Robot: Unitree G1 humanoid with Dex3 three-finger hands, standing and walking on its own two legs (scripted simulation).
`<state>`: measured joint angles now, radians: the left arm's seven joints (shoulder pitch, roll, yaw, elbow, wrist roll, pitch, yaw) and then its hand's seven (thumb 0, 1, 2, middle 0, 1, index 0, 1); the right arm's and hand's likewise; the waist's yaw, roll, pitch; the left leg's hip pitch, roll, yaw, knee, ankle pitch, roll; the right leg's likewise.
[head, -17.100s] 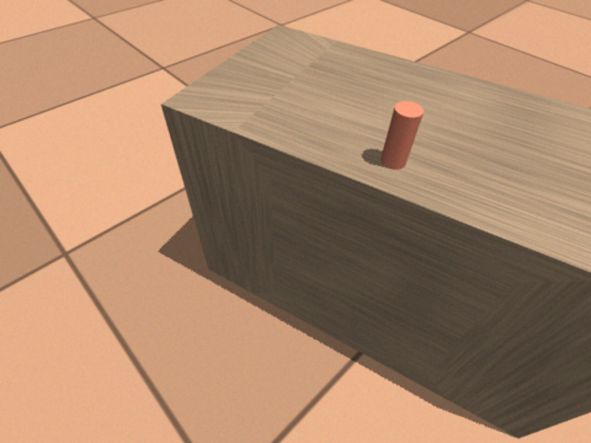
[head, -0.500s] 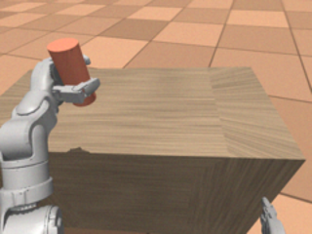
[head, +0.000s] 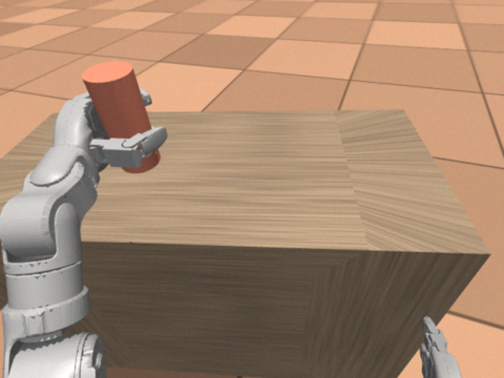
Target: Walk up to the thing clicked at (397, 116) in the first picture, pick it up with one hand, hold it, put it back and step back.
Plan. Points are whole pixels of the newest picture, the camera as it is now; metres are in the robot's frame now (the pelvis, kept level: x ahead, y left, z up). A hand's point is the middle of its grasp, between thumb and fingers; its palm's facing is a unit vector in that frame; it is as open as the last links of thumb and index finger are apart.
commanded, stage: hold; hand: left
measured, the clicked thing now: (126, 121) +0.33 +0.16 +0.30
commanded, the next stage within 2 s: crouch in 1.66 s
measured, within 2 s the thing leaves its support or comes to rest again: neither
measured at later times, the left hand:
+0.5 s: hand (132, 138) +0.33 +0.16 +0.27, palm faces +0.11 -0.99 +0.00, open 8.0 cm
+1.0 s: hand (143, 143) +0.33 +0.15 +0.26, palm faces +0.11 -0.99 +0.01, open 8.0 cm
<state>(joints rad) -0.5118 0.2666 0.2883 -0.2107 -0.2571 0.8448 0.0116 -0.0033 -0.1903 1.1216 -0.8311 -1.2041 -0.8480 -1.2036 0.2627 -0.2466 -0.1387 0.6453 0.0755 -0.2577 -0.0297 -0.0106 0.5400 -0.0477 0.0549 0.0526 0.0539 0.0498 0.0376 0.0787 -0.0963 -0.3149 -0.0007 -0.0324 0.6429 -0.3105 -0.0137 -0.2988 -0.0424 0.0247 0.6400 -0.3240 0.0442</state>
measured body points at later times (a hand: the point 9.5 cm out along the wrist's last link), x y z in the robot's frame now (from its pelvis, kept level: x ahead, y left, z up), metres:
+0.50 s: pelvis -0.01 +0.00 +0.00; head -0.05 -0.03 +0.45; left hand +0.32 +0.21 +0.28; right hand +0.16 -0.26 -0.07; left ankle +0.02 +0.13 -0.72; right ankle +0.01 -0.15 -0.72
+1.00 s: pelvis -0.01 +0.00 +0.00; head -0.05 -0.04 +0.45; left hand +0.32 +0.21 +0.26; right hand +0.16 -0.27 -0.06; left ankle +0.02 +0.13 -0.72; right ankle +0.01 -0.15 -0.72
